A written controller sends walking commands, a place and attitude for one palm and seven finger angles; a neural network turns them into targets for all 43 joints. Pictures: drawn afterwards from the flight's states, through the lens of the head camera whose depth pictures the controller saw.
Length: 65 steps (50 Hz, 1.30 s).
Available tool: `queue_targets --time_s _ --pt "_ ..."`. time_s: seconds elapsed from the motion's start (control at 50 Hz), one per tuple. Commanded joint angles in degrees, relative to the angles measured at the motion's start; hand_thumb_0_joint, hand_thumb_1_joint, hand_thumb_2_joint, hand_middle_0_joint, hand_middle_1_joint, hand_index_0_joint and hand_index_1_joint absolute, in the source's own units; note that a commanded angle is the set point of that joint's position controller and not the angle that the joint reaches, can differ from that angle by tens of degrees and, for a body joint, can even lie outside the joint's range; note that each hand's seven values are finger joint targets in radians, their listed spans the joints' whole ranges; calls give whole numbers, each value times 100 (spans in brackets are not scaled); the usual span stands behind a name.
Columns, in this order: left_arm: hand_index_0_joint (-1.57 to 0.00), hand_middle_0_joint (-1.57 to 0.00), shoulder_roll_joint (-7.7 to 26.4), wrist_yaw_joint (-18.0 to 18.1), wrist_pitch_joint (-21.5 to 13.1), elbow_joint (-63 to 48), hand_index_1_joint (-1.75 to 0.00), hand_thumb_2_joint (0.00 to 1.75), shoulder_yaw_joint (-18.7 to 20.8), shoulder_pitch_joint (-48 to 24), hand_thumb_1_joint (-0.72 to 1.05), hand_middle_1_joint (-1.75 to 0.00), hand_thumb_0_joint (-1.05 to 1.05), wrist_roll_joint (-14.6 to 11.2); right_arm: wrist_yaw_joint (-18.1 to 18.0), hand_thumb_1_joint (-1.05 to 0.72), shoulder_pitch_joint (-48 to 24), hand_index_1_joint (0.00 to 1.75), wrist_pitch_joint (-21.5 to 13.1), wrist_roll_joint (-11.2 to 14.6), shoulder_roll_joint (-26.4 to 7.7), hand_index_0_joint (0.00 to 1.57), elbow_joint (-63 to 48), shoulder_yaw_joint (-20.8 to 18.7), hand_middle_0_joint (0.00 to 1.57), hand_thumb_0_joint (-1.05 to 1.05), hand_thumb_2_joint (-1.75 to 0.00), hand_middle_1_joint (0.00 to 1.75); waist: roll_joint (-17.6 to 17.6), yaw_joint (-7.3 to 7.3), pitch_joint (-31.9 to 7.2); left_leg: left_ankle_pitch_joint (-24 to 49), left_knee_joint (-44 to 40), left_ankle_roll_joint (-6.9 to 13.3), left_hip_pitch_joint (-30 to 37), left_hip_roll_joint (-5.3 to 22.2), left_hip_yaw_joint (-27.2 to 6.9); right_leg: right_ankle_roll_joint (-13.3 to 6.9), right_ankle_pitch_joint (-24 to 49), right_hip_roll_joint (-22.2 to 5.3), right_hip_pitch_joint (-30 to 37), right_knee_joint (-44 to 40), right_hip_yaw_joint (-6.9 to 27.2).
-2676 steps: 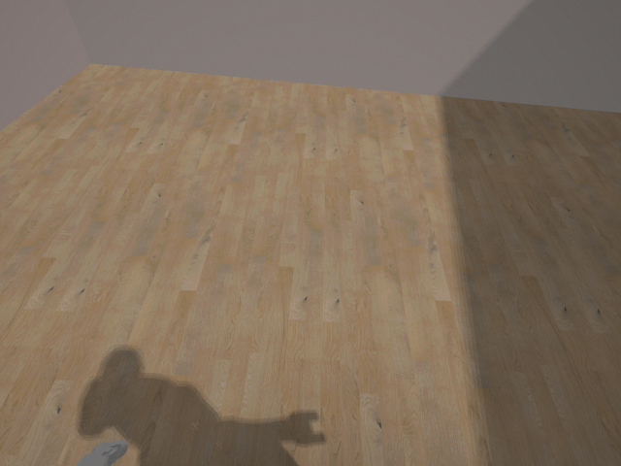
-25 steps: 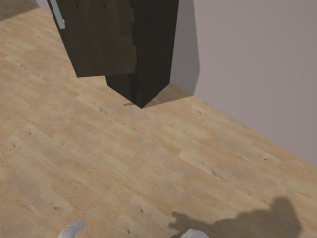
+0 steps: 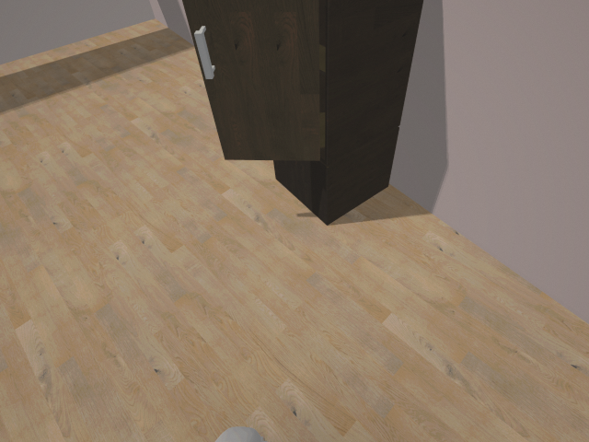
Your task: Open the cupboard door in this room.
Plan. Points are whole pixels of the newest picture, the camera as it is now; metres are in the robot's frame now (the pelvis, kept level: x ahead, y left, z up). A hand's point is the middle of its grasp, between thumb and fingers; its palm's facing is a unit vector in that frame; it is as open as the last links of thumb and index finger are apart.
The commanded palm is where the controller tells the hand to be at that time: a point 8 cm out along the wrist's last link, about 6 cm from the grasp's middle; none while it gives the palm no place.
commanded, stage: take the last steps up to it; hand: left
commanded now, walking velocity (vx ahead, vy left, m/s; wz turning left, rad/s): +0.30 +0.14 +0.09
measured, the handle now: (206, 52) +1.09 +0.34 +0.03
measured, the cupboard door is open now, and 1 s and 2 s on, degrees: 48 48 48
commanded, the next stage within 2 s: come to a stop and stand still in 1.42 s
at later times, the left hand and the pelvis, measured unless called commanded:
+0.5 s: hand out of the picture +0.07 +0.30 -0.19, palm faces +0.08 -0.98 -0.15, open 7.4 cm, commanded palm none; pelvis +0.12 +0.13 -0.01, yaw +0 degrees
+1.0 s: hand (199, 296) +0.41 +0.25 -0.18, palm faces -0.08 -0.98 -0.16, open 7.4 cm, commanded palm none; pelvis +0.29 +0.10 -0.02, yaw -3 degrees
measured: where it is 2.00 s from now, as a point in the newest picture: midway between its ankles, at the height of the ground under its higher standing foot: (285, 363)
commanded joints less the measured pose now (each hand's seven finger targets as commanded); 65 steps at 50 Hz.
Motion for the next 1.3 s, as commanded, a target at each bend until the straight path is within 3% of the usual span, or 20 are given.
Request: queue_targets --time_s 0.0,0.12,0.22,0.28,0.32,0.34,0.4,0.5,0.68,0.78,0.82,0.86,0.88,0.9,0.92,0.96,0.98,1.04,1.24,1.28 --pt "-20 -20 774 -6 -142 80 -30 90 173 869 90 -30 0 5 72 -90 -608 30 -168 19 -100 20 -549 46 20 0 -90 30 -922 240 359 170 -104 34 -1417 209 -10 -242 1265 -1810 771 -1096 1531" --pt "-20 -20 737 -32 -190 379 -30 90 114 1163 90 -30 0 42 150 -90 -1102 30 -232 49 6 20 -717 136 20 0 -90 30 -1062 246 643 312 -1159 114 -1124 241 349 -317 1064 -1774 433 -1260 1086" --pt "-20 -20 863 -32 -120 574 -30 90 131 1154 90 -30 0 71 165 -90 -1176 30 -420 93 201 20 -748 237 20 0 -90 30 -1315 278 504 -67 -2754 326 350 -73 808 -241 1677 -1714 -1 -790 703" --pt "-20 -20 797 -48 -79 582 -30 90 138 911 90 -30 0 25 46 -90 266 30 -561 80 -160 20 -292 146 20 0 -90 30 -722 -410 -139 308 -3941 421 2675 -210 982 22 1814 -1228 -799 814 194" --pt "-20 -20 251 -78 -43 312 -30 90 36 982 90 -30 0 -40 -136 -90 1659 30 -595 37 -1207 20 -13 -134 20 0 -90 30 1522 -846 -1132 604 -4642 1109 4253 1930 -1941 387 -1867 -96 -2724 3811 99" --pt "-20 -20 318 -31 -17 155 -30 90 41 567 90 -30 0 -22 -195 -90 1607 30 -533 61 -1199 20 21 -122 20 0 -90 30 964 -819 -891 875 -4854 1380 3934 2198 -1836 213 -1769 -243 -3070 4618 703" --pt "-20 -20 274 -99 44 235 -30 90 119 164 90 -30 0 0 -244 -90 615 30 -653 51 -374 20 -254 84 20 0 -90 30 366 -317 156 1374 -5135 1230 2289 1774 -858 229 -481 -649 -3063 5119 1083" --pt "-20 -20 55 -136 174 265 -30 90 163 404 90 -30 0 32 -288 -90 908 30 -851 49 148 20 -153 174 20 0 -90 30 321 50 58 3165 -5183 1062 2204 1311 223 303 245 -412 -2827 4637 994" --pt "-20 -20 264 -242 229 -404 -30 90 90 -1306 90 -30 0 14 -320 -90 1610 30 -835 -2 -32 20 155 265 20 0 -90 30 214 -184 542 3764 -5174 1113 2862 1445 287 234 702 -319 -3418 3137 807" --pt "-20 -20 310 -257 165 -644 -30 90 18 -1838 90 -30 0 -23 -314 -90 1960 30 -766 -31 -145 20 390 282 20 0 -90 30 213 -337 523 4309 -4845 1116 2986 1453 460 29 262 -107 -2650 1878 496" --pt "-20 -20 360 -237 145 -565 -30 90 36 -1478 90 -30 0 -32 -310 -90 1941 30 -737 -12 -237 20 448 274 20 0 -90 30 274 -172 320 5035 -4420 1076 2942 1389 571 -88 52 158 -1946 1584 293" --pt "-20 -20 555 -204 63 -232 -30 90 125 -357 90 -30 0 -28 -290 -90 1735 30 -722 50 -289 20 442 249 20 0 -90 30 87 347 -201 5015 -3208 864 2487 1117 758 -190 593 319 -363 884 231" --pt "-20 -20 861 -166 4 50 -30 90 242 517 90 -30 0 -5 -249 -90 1562 30 -746 125 -189 20 362 247 20 0 -90 30 -223 700 -686 3841 -2094 689 1442 818 970 -433 1130 -259 1123 743 910" --pt "-20 -20 1375 -109 -38 258 -30 90 396 1210 90 -30 0 -16 -220 -90 1639 30 -776 200 122 20 198 263 20 0 -90 30 -1488 813 -1204 -376 -228 382 -200 -139 1249 -1191 2263 -1917 2473 231 3276" --pt "-20 -20 1509 -80 -34 292 -30 90 358 1115 90 -30 0 -119 -214 -90 1354 30 -716 200 17 20 113 225 20 0 -90 30 -1170 717 -1025 -1782 988 439 -564 -203 536 -1486 2526 -2385 1938 -285 3750" --pt "-20 -20 974 -5 -28 50 -30 90 255 109 90 -30 0 -119 -163 -90 829 30 -624 134 236 20 43 157 20 0 -90 30 -436 341 207 -831 911 470 -684 318 88 -1023 1314 -1920 221 -779 2847" --pt "-20 -20 766 -11 -47 23 -30 90 177 -185 90 -30 0 -107 -151 -90 958 30 -557 101 448 20 89 188 20 0 -90 30 -425 38 382 -490 690 436 -474 441 59 -764 1019 -1687 -417 -945 2280" --pt "-20 -20 273 -28 -175 91 -30 90 96 -175 90 -30 0 -40 -104 -90 1287 30 -434 28 652 20 217 179 20 0 -90 30 -807 -252 317 -39 -105 287 69 457 274 -506 996 -1207 -1079 -1226 1393" --pt "-20 -20 734 -82 -218 522 -30 90 128 473 90 -30 0 1 18 -90 -341 30 -604 66 421 20 -339 207 20 0 -90 30 -929 125 266 9 -2684 234 20 133 693 -601 2439 -1322 142 -742 1282" --pt "-20 -20 787 -78 -185 555 -30 90 136 402 90 -30 0 -2 -10 -90 -211 30 -643 69 321 20 -306 208 20 0 -90 30 -805 -53 267 187 -3204 298 655 -13 799 -504 2516 -1283 -43 -416 1174"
